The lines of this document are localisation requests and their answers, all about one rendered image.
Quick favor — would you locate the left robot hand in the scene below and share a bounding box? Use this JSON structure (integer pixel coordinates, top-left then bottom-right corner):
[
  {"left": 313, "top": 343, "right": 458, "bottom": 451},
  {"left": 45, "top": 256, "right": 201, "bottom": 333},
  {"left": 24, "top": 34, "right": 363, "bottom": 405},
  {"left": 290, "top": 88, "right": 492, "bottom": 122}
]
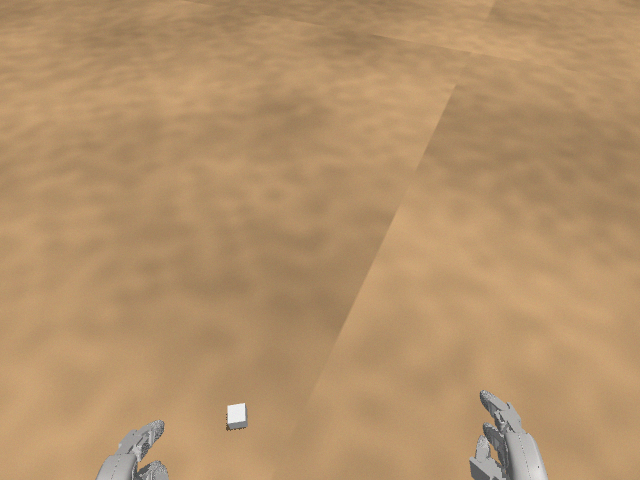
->
[{"left": 95, "top": 420, "right": 169, "bottom": 480}]

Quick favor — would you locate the cube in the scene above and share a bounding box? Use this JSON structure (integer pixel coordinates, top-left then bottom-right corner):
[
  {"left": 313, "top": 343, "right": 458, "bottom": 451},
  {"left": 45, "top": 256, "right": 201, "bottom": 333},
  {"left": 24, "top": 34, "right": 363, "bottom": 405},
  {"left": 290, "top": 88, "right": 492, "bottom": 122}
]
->
[{"left": 227, "top": 403, "right": 248, "bottom": 429}]

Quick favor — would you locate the right robot hand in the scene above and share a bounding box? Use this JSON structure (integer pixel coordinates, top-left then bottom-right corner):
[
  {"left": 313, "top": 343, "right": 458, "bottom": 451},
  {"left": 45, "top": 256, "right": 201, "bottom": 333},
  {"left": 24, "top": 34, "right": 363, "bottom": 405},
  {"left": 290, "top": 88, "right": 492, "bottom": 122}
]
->
[{"left": 469, "top": 390, "right": 548, "bottom": 480}]

